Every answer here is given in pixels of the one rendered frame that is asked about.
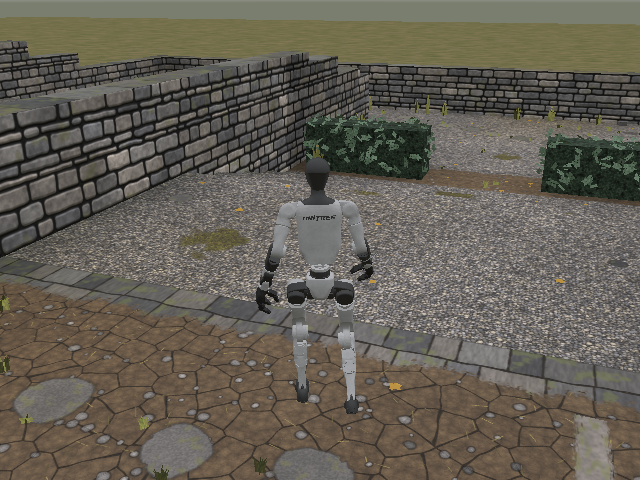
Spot robot right forearm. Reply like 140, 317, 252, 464
357, 238, 373, 269

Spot left robot shin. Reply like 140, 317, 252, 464
292, 325, 307, 389

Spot right robot hand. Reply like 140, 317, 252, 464
350, 264, 374, 281

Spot right robot upper arm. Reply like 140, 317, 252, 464
339, 200, 367, 254

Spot left robot upper arm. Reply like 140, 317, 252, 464
270, 202, 298, 259

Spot robot left forearm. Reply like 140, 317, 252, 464
258, 243, 280, 291

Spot left robot hand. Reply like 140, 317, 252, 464
255, 287, 279, 314

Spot robot head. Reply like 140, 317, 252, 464
301, 157, 335, 205

